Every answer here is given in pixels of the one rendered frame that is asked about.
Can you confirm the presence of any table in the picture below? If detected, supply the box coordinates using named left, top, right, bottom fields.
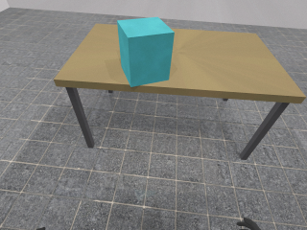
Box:
left=54, top=23, right=306, bottom=160

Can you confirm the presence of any carton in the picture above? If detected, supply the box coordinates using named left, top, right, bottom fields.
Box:
left=117, top=16, right=175, bottom=87

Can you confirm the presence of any right robot hand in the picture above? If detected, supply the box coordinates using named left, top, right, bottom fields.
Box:
left=236, top=218, right=261, bottom=230

